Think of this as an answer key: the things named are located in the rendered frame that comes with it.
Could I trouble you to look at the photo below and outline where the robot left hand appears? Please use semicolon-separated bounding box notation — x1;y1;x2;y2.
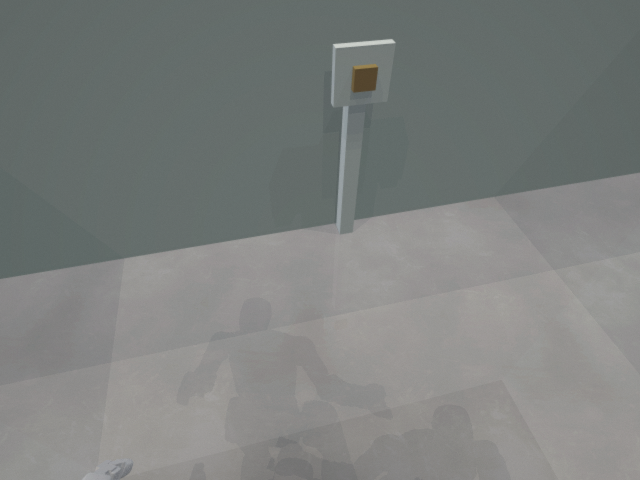
82;458;133;480

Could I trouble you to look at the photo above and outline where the panel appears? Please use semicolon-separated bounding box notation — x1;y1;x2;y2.
331;39;396;235

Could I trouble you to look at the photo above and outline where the button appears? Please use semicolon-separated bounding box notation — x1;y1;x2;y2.
351;64;378;93

